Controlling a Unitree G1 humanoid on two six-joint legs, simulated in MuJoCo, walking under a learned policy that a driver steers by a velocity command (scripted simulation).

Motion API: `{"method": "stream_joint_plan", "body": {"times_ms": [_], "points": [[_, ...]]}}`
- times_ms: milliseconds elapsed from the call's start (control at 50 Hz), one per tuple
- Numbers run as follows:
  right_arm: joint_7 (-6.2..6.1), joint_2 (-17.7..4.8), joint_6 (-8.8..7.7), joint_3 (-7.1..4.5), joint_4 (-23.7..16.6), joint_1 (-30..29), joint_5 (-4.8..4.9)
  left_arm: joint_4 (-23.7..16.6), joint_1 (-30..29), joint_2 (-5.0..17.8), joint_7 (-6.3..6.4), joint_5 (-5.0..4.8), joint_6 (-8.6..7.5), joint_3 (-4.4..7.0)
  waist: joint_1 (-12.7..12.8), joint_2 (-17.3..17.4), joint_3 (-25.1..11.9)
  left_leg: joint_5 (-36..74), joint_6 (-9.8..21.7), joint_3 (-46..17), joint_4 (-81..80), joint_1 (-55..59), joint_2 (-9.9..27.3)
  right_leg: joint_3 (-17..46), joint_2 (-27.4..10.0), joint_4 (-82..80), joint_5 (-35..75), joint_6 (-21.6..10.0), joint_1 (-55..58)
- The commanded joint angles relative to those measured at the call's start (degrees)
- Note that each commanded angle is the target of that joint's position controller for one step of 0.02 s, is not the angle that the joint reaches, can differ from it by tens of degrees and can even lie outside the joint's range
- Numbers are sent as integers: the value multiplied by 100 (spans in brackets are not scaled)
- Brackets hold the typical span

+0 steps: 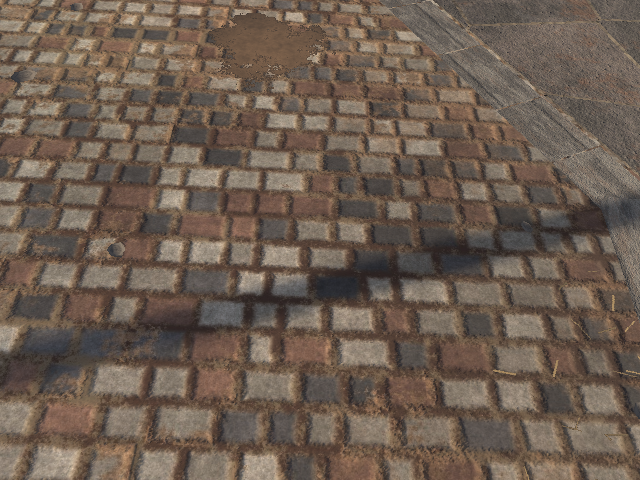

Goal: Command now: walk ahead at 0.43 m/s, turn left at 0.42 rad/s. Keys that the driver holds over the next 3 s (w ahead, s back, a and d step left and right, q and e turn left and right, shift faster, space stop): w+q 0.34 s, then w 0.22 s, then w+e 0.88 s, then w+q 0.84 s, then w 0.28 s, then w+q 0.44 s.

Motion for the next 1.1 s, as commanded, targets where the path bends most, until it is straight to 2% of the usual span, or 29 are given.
{"method": "stream_joint_plan", "body": {"times_ms": [20, 80, 140, 200, 240, 260, 280, 300, 320, 340, 360, 380, 400, 440, 500, 560, 640, 680, 700, 720, 740, 760, 780, 800, 820, 840, 880, 960, 1100], "points": [[-132, -979, 52, -253, -367, 30, 23, -671, -965, 310, -67, 43, -201, 97, -126, 844, 313, 1201, 1051, -1498, -1009, 904, 1231, -5, -121, -738, 611, 248, -1525], [-228, -1124, 135, -302, -322, 88, 27, -744, -1445, 77, -86, 12, -194, 11, -272, 921, 386, 1472, 868, -1088, -919, 82, 950, -131, 100, -1841, 1479, 380, -598], [-255, -1228, 160, -348, -252, 256, 85, -792, -1627, 243, -82, -67, -199, 72, -282, 980, 383, 1322, 753, -1364, -832, -211, 1094, 18, 181, -2379, 1930, 356, 104], [-259, -1261, 168, -396, -258, 112, 110, -741, -1304, 533, -24, -118, -216, 201, 5, 1106, 310, 1706, 561, -1656, -469, 22, 1296, 174, 78, -2604, 1630, 154, 609], [-221, -1066, 178, -344, -345, -44, 45, -505, -249, 832, 73, -81, -224, 383, 590, 1005, -386, 2758, 280, -1351, 889, -185, 842, 104, -36, -2869, 1608, -169, 2145], [-201, -709, 184, -219, -534, -74, -88, -417, 751, 1122, 139, 14, -197, 465, 986, 479, -1405, 1817, 106, -1090, 2521, -952, 480, 1018, -961, -2685, 981, -543, 3762], [-194, -74, 126, -36, -684, 801, 86, -237, 1096, 1515, 93, 103, -118, 522, 521, -1690, -2310, -1681, -217, -541, 4454, -2800, -314, 3883, -2410, -3382, -446, -1420, 5380], [-204, -727, 120, -158, -532, 726, 219, -303, 911, 902, 70, 49, -107, 393, 579, -1291, -1787, -1666, -254, -649, 5245, -3441, 125, 4410, -2430, -3872, -1411, -1361, 4898], [-191, -1074, 131, -263, -590, 80, 223, -320, 584, 593, 106, 7, -85, 311, 657, -707, -897, -1129, -247, -450, 5347, -3638, 364, 3399, -2210, -3926, -1141, -1165, 4103], [-198, -1047, 143, -259, -641, -259, 143, -278, 344, 506, 113, 26, -64, 280, 570, -217, -435, -721, -259, -265, 5219, -3458, 598, 2588, -1975, -3946, -223, -1078, 3390], [-178, -947, 129, -256, -693, -487, 50, -182, 252, 389, 101, 62, -55, 249, 491, -114, -151, -490, -248, -244, 4973, -3294, 722, 2092, -1720, -4065, 438, -1059, 2835], [-141, -827, 143, -250, -712, -476, 66, -124, 186, 336, 102, 120, -82, 222, 344, -287, -58, -350, -230, -255, 4830, -3030, 832, 1709, -1559, -4212, 771, -1050, 2463], [-118, -704, 165, -222, -700, -451, 93, -65, 151, 296, 94, 105, -117, 223, 281, -370, -11, -318, -224, -208, 4673, -2892, 851, 1473, -1475, -4359, 946, -1097, 2273], [-94, -494, 206, -155, -737, -592, 67, 87, 175, 335, 73, 17, -188, 244, 210, -278, 159, -335, -244, -141, 4213, -2934, 863, 1148, -1505, -4590, 1297, -1242, 2051], [-31, -392, 155, -57, -881, -1063, -44, 247, 194, 575, 65, -43, -200, 307, 229, -111, 312, 332, -304, -16, 3157, -3064, 930, 718, -1508, -4796, 1723, -1344, 2048], [81, -379, 35, 8, -965, -1598, -28, 349, 251, 737, 71, -106, -141, 326, 394, -67, 386, 1241, -285, 298, 2030, -2646, 834, 182, -1282, -4806, 1969, -1172, 1950], [150, -561, -55, -38, -1231, -2252, 15, 619, 810, 970, 65, -214, -10, 358, 530, -96, 481, 1292, -197, 390, 1192, -2300, 619, 404, -1490, -4569, 2071, -1021, 2318], [160, -737, -93, -131, -1205, -2045, 12, 682, 858, 1067, 93, -214, 81, 372, 303, -158, 332, 1090, -87, 462, 867, -1794, 469, 493, -1551, -4151, 2496, -879, 2534], [133, -882, -97, -230, -1075, -1564, -6, 692, 811, 1047, 108, -207, 111, 348, -19, -131, 30, 1110, 24, 572, 642, -999, 333, 332, -1376, -3519, 3166, -734, 2439], [71, -1144, -80, -376, -860, -762, -37, 685, 862, 858, 118, -154, 109, 268, -405, -85, -528, 1156, 163, 549, 692, 259, 379, 121, -1064, -2469, 3318, -542, 2002], [-29, -1639, -30, -510, -752, 245, -136, 487, 886, 387, 122, 36, 89, 81, -750, 705, -1503, 1206, 521, -772, 856, 1904, 1671, -157, -642, -521, 1484, -256, 858], [-13, -1851, 7, -513, -761, 262, -226, 400, 1549, -91, 130, -118, 22, -45, -346, 2039, -2196, -306, 1199, -3213, 11, 2891, 2723, 149, 108, 1141, -1458, -9, -776], [16, -1282, -14, -379, -780, 101, -167, 479, 1197, 571, 136, -263, 12, 123, -516, 1287, -1619, -917, 1051, -3203, -363, 2376, 2551, 649, -133, 1754, -1311, -12, -1297], [25, -1038, -37, -297, -737, -197, -97, 349, 810, 718, 133, -323, 22, 195, -411, 1135, -894, -742, 895, -2314, -441, 1784, 2398, 545, -360, 1785, -795, -56, -1568], [48, -869, -69, -247, -716, -534, -101, 332, 637, 634, 161, -264, 49, 187, -226, 852, -555, -146, 823, -1728, -571, 1176, 2165, 451, -572, 1622, -341, -30, -1394], [65, -711, -101, -219, -689, -786, -128, 336, 590, 573, 165, -187, 95, 209, -61, 853, -290, 332, 791, -1222, -743, 694, 1958, 456, -716, 1379, -14, 3, -1205], [54, -542, -209, -217, -613, -1006, -187, 430, 758, 373, 150, -202, 236, 207, 148, 830, -156, 922, 729, -539, -1085, 181, 1730, 475, -833, 1254, 381, 40, -708], [-25, -725, -310, -319, -364, -1016, -190, 234, 360, 186, 145, -160, 365, 184, 214, 602, 215, 1714, 831, 289, -1378, 58, 1788, 548, -856, 592, 981, 191, -1075], [-132, -1115, -150, -451, -68, -613, -84, -241, -861, 8, -115, -126, 300, 61, -210, 366, 600, 1918, 678, 1290, -1422, 608, 1836, -33, -720, -1397, 2028, -7, -1056]]}}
